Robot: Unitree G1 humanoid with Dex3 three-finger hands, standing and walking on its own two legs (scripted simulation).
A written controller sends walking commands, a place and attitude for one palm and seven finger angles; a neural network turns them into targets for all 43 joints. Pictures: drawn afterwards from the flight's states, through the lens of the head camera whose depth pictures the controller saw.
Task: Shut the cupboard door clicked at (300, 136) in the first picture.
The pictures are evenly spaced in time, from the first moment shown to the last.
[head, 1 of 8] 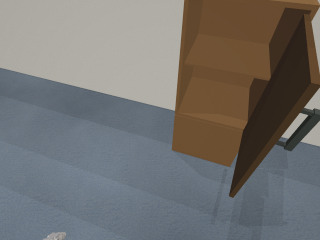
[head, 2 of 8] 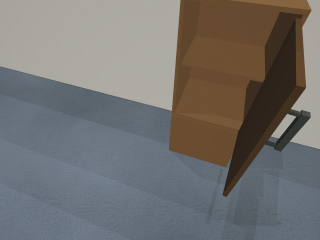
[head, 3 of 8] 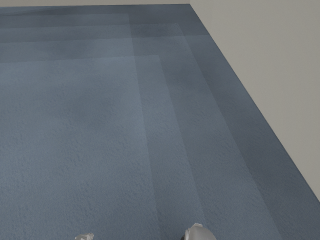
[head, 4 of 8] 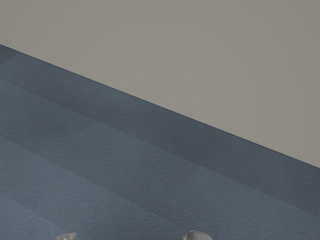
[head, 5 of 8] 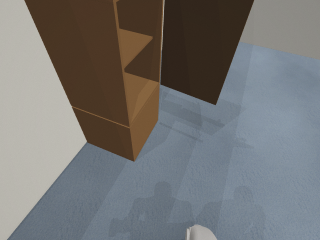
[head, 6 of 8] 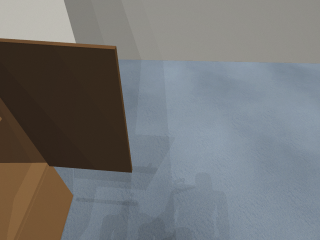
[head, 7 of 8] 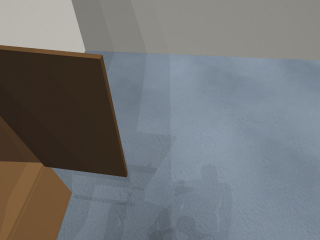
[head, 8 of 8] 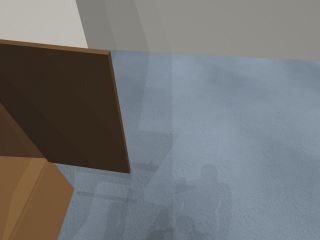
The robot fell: no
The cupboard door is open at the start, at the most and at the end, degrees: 85 85 85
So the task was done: no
